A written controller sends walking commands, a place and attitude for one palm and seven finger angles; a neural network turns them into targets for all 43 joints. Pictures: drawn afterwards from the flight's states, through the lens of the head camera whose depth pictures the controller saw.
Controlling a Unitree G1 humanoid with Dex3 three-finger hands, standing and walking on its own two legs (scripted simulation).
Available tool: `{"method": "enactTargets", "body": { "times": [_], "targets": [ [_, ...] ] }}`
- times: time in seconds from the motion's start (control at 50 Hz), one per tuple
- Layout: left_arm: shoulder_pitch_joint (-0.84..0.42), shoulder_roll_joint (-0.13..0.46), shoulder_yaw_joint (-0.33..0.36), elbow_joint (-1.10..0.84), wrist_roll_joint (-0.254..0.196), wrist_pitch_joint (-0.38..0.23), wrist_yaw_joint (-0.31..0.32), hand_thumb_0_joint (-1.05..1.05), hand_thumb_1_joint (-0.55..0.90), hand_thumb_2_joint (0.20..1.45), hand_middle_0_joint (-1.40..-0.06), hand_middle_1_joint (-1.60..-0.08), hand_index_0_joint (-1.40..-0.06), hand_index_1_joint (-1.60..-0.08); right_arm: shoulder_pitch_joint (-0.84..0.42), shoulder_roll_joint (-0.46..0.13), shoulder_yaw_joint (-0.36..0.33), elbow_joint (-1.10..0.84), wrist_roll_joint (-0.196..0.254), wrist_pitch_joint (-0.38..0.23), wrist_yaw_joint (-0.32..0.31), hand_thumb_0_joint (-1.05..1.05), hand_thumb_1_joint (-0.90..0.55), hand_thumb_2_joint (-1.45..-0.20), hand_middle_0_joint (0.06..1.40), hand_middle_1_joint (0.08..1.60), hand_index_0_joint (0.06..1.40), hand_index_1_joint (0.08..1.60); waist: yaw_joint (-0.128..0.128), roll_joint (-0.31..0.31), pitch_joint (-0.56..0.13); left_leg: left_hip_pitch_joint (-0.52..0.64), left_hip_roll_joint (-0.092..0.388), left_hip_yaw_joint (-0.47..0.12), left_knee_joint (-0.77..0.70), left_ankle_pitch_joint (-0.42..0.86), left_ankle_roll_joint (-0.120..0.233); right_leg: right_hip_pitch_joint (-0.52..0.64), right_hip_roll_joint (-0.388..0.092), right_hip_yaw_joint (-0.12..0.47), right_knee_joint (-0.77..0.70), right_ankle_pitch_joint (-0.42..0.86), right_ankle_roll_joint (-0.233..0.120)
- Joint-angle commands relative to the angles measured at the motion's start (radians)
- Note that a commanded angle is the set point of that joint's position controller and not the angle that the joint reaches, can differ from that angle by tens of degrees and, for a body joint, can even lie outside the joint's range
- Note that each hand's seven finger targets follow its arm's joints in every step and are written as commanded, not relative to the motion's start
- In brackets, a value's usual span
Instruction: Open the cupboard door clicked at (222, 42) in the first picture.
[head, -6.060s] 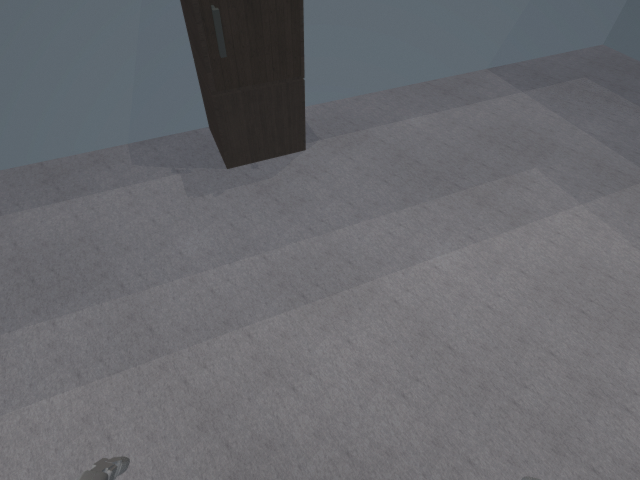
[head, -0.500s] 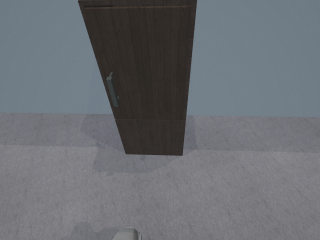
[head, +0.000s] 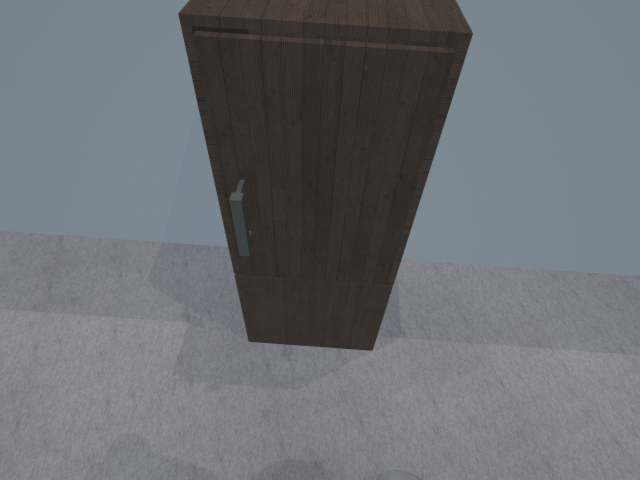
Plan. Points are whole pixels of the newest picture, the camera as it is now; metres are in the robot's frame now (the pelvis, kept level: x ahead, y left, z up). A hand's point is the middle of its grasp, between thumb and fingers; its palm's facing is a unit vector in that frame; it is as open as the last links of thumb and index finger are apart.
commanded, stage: take the last steps up to it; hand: left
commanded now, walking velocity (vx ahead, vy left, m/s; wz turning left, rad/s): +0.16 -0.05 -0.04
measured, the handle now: (243, 219) +0.61 +0.21 -0.11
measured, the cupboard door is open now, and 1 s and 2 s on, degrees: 0 0 0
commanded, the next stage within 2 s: come to a stop and stand still in 0.02 s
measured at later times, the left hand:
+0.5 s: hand out of the picture +0.15 +0.16 -0.16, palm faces +0.05 -0.96 -0.28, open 7.2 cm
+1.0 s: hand out of the picture +0.00 +0.25 -0.17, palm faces +0.03 -0.97 -0.25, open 7.4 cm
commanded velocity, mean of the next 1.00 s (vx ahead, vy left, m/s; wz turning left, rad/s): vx -0.08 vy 0.04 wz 0.00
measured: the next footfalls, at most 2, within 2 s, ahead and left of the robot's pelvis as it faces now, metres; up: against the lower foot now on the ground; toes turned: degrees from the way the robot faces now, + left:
right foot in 0.20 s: +0.18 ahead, -0.13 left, +0.00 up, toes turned -7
left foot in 0.66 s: +0.08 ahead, +0.13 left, +0.00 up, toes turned +4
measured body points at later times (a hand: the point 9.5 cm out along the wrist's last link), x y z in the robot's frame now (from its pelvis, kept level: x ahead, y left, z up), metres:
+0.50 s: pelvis +0.07 -0.03 +0.00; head +0.12 -0.05 +0.44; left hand +0.15 +0.21 -0.14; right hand +0.11 -0.27 -0.17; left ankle +0.04 +0.12 -0.68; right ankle +0.14 -0.13 -0.74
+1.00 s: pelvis +0.00 +0.06 -0.01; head +0.00 +0.04 +0.44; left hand +0.00 +0.30 -0.15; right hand +0.07 -0.16 -0.17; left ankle +0.04 +0.13 -0.74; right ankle +0.06 -0.06 -0.74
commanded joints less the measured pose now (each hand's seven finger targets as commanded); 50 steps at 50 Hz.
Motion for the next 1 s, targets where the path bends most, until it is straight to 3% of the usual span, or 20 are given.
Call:
{"method": "enactTargets", "body": {
  "times": [0.0, 0.1, 0.14, 0.18, 0.2, 0.22, 0.24, 0.34, 0.52, 0.54, 0.56, 0.6, 0.64, 0.68, 0.72, 0.8, 0.86, 0.88, 0.92, 0.98],
  "targets": [
    [0.029, 0.004, -0.006, -0.050, -0.003, 0.003, -0.012, 0.000, 0.900, 0.900, -0.200, -0.300, -0.200, -0.300, 0.105, -0.110, -0.019, -0.007, -0.002, 0.000, -0.001, 0.000, -0.900, -0.900, 0.200, 0.300, 0.200, 0.300, -0.020, 0.139, 0.073, -0.023, 0.291, -0.174, -0.176, 0.315, 0.115, 0.003, -0.013, 0.013, -0.161, 0.032, 0.009],
    [-0.052, 0.006, -0.010, -0.085, -0.005, -0.008, -0.009, 0.000, 0.900, 0.900, -0.200, -0.300, -0.200, -0.300, 0.143, -0.124, -0.023, 0.016, -0.010, 0.016, -0.002, 0.000, -0.900, -0.900, 0.200, 0.300, 0.200, 0.300, -0.043, 0.141, 0.076, 0.022, 0.295, -0.173, -0.087, 0.388, 0.101, 0.091, 0.035, -0.030, -0.346, -0.003, -0.011],
    [0.019, 0.013, -0.013, -0.061, -0.006, -0.021, -0.002, 0.000, 0.900, 0.900, -0.200, -0.300, -0.200, -0.300, 0.137, -0.108, -0.012, 0.027, -0.006, 0.022, -0.008, 0.000, -0.900, -0.900, 0.200, 0.300, 0.200, 0.300, -0.002, 0.080, 0.027, 0.006, 0.248, -0.139, 0.059, 0.503, 0.046, 0.263, 0.062, -0.038, -0.511, 0.127, -0.014],
    [0.157, 0.117, -0.001, -0.011, -0.006, -0.043, 0.019, 0.000, 0.900, 0.900, -0.200, -0.300, -0.200, -0.300, 0.158, -0.059, 0.001, 0.024, 0.017, 0.020, -0.006, 0.000, -0.900, -0.900, 0.200, 0.300, 0.200, 0.300, 0.031, -0.111, -0.139, -0.169, 0.124, -0.079, 0.263, 0.191, -0.055, 0.596, -0.136, 0.185, -0.525, 0.818, -0.073],
    [0.177, 0.162, 0.000, 0.002, -0.016, -0.042, 0.023, 0.000, 0.900, 0.900, -0.200, -0.300, -0.200, -0.300, 0.180, -0.052, -0.001, 0.024, 0.026, 0.034, -0.008, 0.000, -0.900, -0.900, 0.200, 0.300, 0.200, 0.300, 0.017, -0.138, -0.181, -0.187, 0.056, -0.076, 0.367, -0.268, -0.088, 0.619, -0.279, 0.254, -0.535, 1.128, -0.191],
    [0.144, 0.171, -0.002, -0.013, -0.016, -0.035, 0.028, 0.000, 0.900, 0.900, -0.200, -0.300, -0.200, -0.300, 0.176, -0.050, -0.008, 0.020, 0.030, 0.051, -0.016, 0.000, -0.900, -0.900, 0.200, 0.300, 0.200, 0.300, 0.008, -0.095, -0.158, -0.189, 0.054, -0.117, 0.447, -0.383, -0.087, 0.570, -0.310, 0.225, -0.544, 1.239, -0.246],
    [0.111, 0.167, 0.005, -0.019, -0.014, -0.032, 0.036, 0.000, 0.900, 0.900, -0.200, -0.300, -0.200, -0.300, 0.156, -0.041, -0.008, 0.023, 0.033, 0.066, -0.017, 0.000, -0.900, -0.900, 0.200, 0.300, 0.200, 0.300, 0.012, -0.173, -0.172, -0.201, 0.065, -0.143, 0.529, -0.400, -0.088, 0.542, -0.295, 0.238, -0.543, 1.220, -0.264],
    [0.011, 0.157, 0.019, -0.063, -0.009, 0.000, 0.052, 0.000, 0.900, 0.900, -0.200, -0.300, -0.200, -0.300, 0.098, -0.048, -0.023, 0.014, 0.022, 0.115, -0.008, 0.000, -0.900, -0.900, 0.200, 0.300, 0.200, 0.300, 0.002, -0.010, -0.122, -0.271, 0.040, -0.193, 0.701, -0.300, -0.101, 0.421, -0.254, 0.168, -0.597, 0.909, -0.231],
    [-0.045, 0.179, 0.037, -0.112, 0.010, 0.021, 0.040, 0.000, 0.900, 0.900, -0.200, -0.300, -0.200, -0.300, 0.047, -0.069, -0.031, -0.058, 0.013, 0.121, 0.016, 0.000, -0.900, -0.900, 0.200, 0.300, 0.200, 0.300, -0.002, -0.183, -0.104, -0.204, 0.042, -0.163, 0.477, -0.220, -0.105, 0.297, -0.191, 0.163, -0.682, 0.293, -0.193],
    [-0.002, 0.224, 0.020, -0.143, 0.008, 0.005, 0.079, 0.000, 0.900, 0.900, -0.200, -0.300, -0.200, -0.300, 0.099, -0.141, -0.045, -0.143, 0.021, 0.090, 0.016, 0.000, -0.900, -0.900, 0.200, 0.300, 0.200, 0.300, -0.059, -0.078, -0.329, -0.240, -0.013, -0.096, 0.431, -0.321, -0.124, 0.587, -0.229, 0.283, -0.548, 0.807, -0.187],
    [0.011, 0.253, 0.028, -0.173, 0.008, 0.010, 0.075, 0.000, 0.900, 0.900, -0.200, -0.300, -0.200, -0.300, 0.067, -0.103, -0.040, -0.181, 0.021, 0.090, 0.017, 0.000, -0.900, -0.900, 0.200, 0.300, 0.200, 0.300, -0.023, -0.042, -0.342, -0.200, 0.034, -0.142, 0.331, -0.266, -0.090, 0.523, -0.228, 0.237, -0.484, 0.537, -0.195],
    [-0.014, 0.206, 0.011, -0.156, -0.005, 0.026, 0.060, 0.000, 0.900, 0.900, -0.200, -0.300, -0.200, -0.300, 0.078, -0.105, -0.028, -0.176, 0.018, 0.088, 0.012, 0.000, -0.900, -0.900, 0.200, 0.300, 0.200, 0.300, -0.062, 0.017, -0.204, -0.042, -0.007, -0.090, 0.059, -0.041, -0.079, 0.287, -0.119, 0.128, -0.466, 0.196, -0.116],
    [-0.010, 0.090, -0.014, -0.177, -0.018, 0.050, 0.040, 0.000, 0.900, 0.900, -0.200, -0.300, -0.200, -0.300, 0.064, -0.205, -0.037, -0.219, -0.006, 0.085, 0.013, 0.000, -0.900, -0.900, 0.200, 0.300, 0.200, 0.300, -0.047, 0.313, 0.000, -0.167, 0.249, -0.394, -0.093, 0.008, 0.017, 0.078, 0.061, -0.015, -0.310, -0.203, -0.008],
    [0.007, 0.094, -0.011, -0.181, -0.012, 0.063, 0.038, 0.000, 0.900, 0.900, -0.200, -0.300, -0.200, -0.300, -0.060, -0.201, -0.026, -0.264, -0.013, 0.094, 0.012, 0.000, -0.900, -0.900, 0.200, 0.300, 0.200, 0.300, -0.008, 0.202, 0.116, -0.391, 0.281, -0.379, -0.149, -0.164, 0.101, 0.143, 0.083, 0.050, -0.173, -0.194, -0.032],
    [0.043, 0.097, -0.017, -0.161, -0.001, 0.063, 0.025, 0.000, 0.900, 0.900, -0.200, -0.300, -0.200, -0.300, -0.116, -0.188, -0.015, -0.264, -0.012, 0.095, 0.017, 0.000, -0.900, -0.900, 0.200, 0.300, 0.200, 0.300, 0.014, 0.262, 0.169, -0.477, 0.202, -0.340, -0.143, -0.267, 0.078, 0.170, 0.105, 0.066, -0.111, -0.121, -0.027],
    [0.138, 0.085, -0.025, -0.143, -0.005, 0.032, 0.017, 0.000, 0.900, 0.900, -0.200, -0.300, -0.200, -0.300, -0.074, -0.183, -0.008, -0.254, -0.005, 0.090, 0.013, 0.000, -0.900, -0.900, 0.200, 0.300, 0.200, 0.300, 0.029, 0.087, 0.131, -0.392, 0.185, -0.330, -0.072, -0.329, 0.059, 0.253, 0.101, 0.074, -0.390, -0.058, -0.035],
    [0.097, 0.126, -0.034, -0.158, -0.006, -0.003, 0.019, 0.000, 0.900, 0.900, -0.200, -0.300, -0.200, -0.300, 0.021, -0.138, 0.005, -0.230, 0.010, 0.085, 0.011, 0.000, -0.900, -0.900, 0.200, 0.300, 0.200, 0.300, -0.041, -0.056, 0.066, -0.197, 0.052, -0.243, 0.071, -0.196, -0.005, 0.126, -0.031, 0.338, -0.661, -0.216, -0.119],
    [0.075, 0.136, -0.035, -0.162, -0.007, -0.005, 0.017, 0.000, 0.900, 0.900, -0.200, -0.300, -0.200, -0.300, 0.046, -0.129, 0.005, -0.217, 0.009, 0.079, 0.015, 0.000, -0.900, -0.900, 0.200, 0.300, 0.200, 0.300, -0.066, -0.002, 0.027, -0.074, 0.032, -0.230, 0.077, -0.124, -0.011, 0.060, -0.042, 0.340, -0.679, -0.240, -0.133],
    [0.026, 0.128, -0.032, -0.164, -0.010, -0.012, 0.021, 0.000, 0.900, 0.900, -0.200, -0.300, -0.200, -0.300, 0.099, -0.135, 0.002, -0.184, 0.008, 0.079, 0.011, 0.000, -0.900, -0.900, 0.200, 0.300, 0.200, 0.300, -0.086, -0.151, -0.019, -0.013, 0.063, -0.236, 0.075, -0.139, -0.007, 0.029, 0.003, 0.276, -0.682, -0.293, -0.106],
    [0.054, 0.093, -0.037, -0.156, -0.009, -0.003, 0.022, 0.000, 0.900, 0.900, -0.200, -0.300, -0.200, -0.300, 0.088, -0.143, 0.002, -0.165, 0.002, 0.067, 0.011, 0.000, -0.900, -0.900, 0.200, 0.300, 0.200, 0.300, -0.060, -0.027, 0.015, -0.102, 0.106, -0.303, -0.053, -0.228, 0.007, 0.087, 0.049, 0.220, -0.628, -0.225, -0.076]
  ]
}}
